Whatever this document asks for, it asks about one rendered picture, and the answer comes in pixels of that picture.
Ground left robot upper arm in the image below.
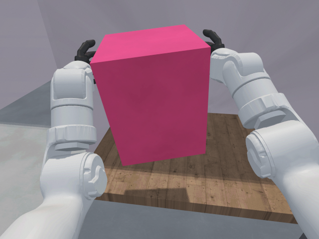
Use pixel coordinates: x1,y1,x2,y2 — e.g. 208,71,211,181
0,152,107,239

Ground robot right hand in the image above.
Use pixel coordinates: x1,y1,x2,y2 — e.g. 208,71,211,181
203,29,225,53

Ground right robot forearm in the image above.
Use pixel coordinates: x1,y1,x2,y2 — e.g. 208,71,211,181
210,48,319,149

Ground table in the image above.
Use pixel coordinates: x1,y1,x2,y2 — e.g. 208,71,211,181
94,113,307,239

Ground robot left hand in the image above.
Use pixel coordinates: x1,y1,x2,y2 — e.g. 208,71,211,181
75,40,96,84

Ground carton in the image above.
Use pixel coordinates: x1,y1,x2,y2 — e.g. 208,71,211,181
90,24,211,166

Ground left robot forearm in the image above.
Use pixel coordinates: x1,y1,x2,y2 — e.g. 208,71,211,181
40,61,97,193

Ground right robot upper arm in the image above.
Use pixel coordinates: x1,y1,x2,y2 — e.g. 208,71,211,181
246,119,319,239

